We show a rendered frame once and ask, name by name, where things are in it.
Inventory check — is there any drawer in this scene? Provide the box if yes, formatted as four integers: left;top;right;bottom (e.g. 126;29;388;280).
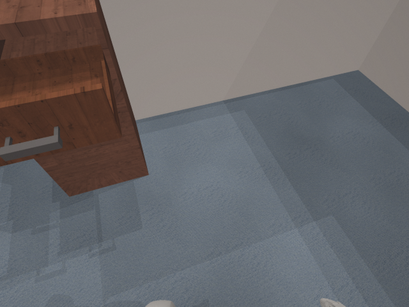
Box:
0;44;122;166

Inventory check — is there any cabinet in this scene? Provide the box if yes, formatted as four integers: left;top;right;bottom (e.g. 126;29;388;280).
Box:
0;0;149;197

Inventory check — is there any handle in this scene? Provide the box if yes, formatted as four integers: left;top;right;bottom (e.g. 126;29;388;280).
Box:
0;126;63;161

